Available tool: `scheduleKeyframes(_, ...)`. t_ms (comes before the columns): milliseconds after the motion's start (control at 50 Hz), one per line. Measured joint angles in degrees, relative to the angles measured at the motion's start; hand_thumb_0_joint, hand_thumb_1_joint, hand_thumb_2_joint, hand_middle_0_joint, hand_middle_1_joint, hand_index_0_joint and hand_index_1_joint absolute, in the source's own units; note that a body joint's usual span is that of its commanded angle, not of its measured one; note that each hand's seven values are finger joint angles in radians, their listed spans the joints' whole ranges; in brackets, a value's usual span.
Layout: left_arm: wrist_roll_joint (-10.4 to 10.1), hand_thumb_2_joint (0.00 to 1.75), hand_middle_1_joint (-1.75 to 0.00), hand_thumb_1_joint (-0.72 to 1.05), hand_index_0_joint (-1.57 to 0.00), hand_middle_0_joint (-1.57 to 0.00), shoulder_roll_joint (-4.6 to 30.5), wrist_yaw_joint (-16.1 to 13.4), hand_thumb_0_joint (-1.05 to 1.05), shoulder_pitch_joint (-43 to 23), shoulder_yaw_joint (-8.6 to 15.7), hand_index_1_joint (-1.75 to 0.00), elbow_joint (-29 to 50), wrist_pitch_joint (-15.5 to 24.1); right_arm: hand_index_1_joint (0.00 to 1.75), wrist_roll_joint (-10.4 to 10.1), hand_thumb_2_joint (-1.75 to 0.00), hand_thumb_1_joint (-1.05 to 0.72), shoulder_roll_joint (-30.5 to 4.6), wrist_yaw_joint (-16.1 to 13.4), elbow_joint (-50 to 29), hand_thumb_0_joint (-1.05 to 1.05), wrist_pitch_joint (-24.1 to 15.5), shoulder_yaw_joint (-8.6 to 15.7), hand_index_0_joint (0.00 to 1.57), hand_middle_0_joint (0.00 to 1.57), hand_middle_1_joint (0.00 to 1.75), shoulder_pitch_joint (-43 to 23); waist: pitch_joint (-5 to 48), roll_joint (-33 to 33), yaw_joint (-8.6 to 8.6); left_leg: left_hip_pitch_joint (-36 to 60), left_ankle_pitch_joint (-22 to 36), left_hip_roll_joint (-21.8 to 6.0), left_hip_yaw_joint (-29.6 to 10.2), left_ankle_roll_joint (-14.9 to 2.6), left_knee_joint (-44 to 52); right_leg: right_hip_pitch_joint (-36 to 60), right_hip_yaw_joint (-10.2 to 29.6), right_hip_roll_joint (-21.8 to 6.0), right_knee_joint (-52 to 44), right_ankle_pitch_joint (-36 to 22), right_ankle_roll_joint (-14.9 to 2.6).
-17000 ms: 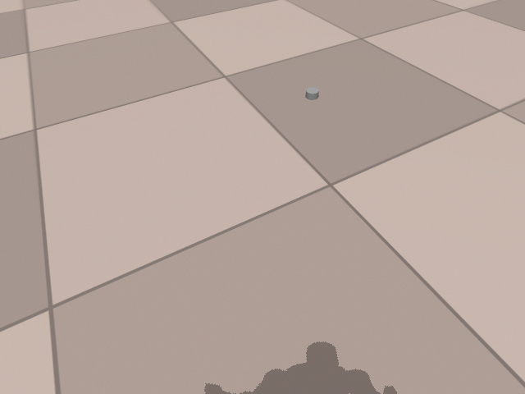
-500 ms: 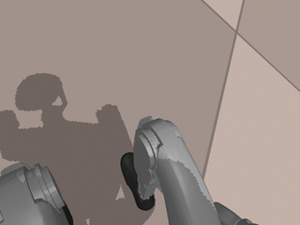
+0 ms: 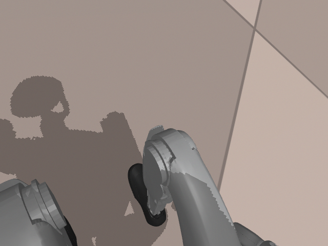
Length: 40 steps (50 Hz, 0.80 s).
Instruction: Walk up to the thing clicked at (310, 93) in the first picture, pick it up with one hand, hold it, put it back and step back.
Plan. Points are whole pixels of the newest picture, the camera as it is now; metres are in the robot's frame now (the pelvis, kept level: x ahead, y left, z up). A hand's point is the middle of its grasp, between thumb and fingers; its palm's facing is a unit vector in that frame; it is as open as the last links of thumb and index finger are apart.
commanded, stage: close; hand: left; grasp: from above
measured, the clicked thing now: out of the picture +0.45 +0.30 -0.28
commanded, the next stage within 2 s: settle in 0.82 s
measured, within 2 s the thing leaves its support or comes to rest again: leaves its support in 1.24 s
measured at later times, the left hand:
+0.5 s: hand out of the picture +0.44 +0.30 -0.26, palm faces -0.43 -0.15 -0.89, open 11.3 cm
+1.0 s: hand out of the picture +0.44 +0.30 -0.25, palm faces -0.43 -0.15 -0.89, open 11.1 cm
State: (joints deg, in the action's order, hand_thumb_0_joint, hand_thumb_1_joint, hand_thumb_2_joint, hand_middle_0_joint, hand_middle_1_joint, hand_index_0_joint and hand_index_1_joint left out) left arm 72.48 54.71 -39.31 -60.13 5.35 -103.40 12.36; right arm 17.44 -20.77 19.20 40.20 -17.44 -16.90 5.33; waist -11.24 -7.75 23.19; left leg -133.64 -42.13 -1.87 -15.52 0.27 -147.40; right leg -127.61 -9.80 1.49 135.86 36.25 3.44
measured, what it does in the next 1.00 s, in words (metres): stands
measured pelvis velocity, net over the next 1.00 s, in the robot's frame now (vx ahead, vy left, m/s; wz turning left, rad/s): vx -0.01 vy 0.00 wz -0.01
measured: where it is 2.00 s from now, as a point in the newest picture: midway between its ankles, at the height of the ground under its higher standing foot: (114, 230)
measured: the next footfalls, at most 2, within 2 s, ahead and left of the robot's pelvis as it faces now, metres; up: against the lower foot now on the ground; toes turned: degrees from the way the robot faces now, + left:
none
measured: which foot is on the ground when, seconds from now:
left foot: down 0.00-1.00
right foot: down 0.00-1.00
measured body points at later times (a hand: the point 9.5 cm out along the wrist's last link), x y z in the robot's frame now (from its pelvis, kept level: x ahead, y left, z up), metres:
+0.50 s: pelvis +0.00 +0.00 +0.00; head +0.27 +0.13 +0.33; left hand +0.46 +0.30 -0.21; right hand +0.05 -0.25 -0.04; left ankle +0.06 +0.13 -0.27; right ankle +0.12 -0.12 -0.27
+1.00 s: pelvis -0.01 +0.00 +0.01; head +0.27 +0.13 +0.33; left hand +0.46 +0.30 -0.20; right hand +0.04 -0.24 -0.04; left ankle +0.06 +0.13 -0.27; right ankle +0.12 -0.12 -0.27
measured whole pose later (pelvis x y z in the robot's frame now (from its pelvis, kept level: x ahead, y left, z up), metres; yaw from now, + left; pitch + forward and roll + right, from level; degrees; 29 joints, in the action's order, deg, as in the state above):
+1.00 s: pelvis -0.01 +0.00 +0.01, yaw +0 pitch +26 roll -15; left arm 71.5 55.8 -39.3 -61.9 3.6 -103.1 11.2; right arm 16.7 -21.2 17.9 37.3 -16.9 -18.4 5.9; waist -11.7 -8.4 23.8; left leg -133.2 -41.3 -1.9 -15.5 -0.2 -146.1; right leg -126.6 -10.0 1.7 134.1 35.4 3.7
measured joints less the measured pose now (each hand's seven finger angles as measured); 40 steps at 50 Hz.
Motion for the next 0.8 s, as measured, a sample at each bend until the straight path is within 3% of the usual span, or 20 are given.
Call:
scheduleKeyframes(240,0.5,0.90,-1.07,-0.21,-0.33,-0.23,-0.2,-1.9,-0.01,-0.3,-0.9,-1.07,0.1,-0.7,0.30,0.0,-0.90,-0.91,0.0,-0.1,-0.6,0.00,-0.5,-0.1,0.20,0.20,0.30,-0.7,0.3,-0.4,0.03,0.2,0.3,0.0,0.0,-0.33,0.7,0.7,-0.1,0.1,-1.0,-0.3,0.19)
scheduleKeyframes(800,-1.0,0.70,-0.93,-0.18,-0.48,-0.38,0.7,-0.6,-0.02,-1.4,-1.7,-0.91,0.3,-1.0,0.30,-0.5,-0.90,-0.91,-0.4,-1.0,-2.3,0.00,0.2,-1.0,0.20,0.20,0.30,0.1,-0.4,-0.6,0.39,0.5,0.7,-0.1,-0.1,-0.39,1.3,1.0,-0.2,0.2,-1.8,-0.7,0.22)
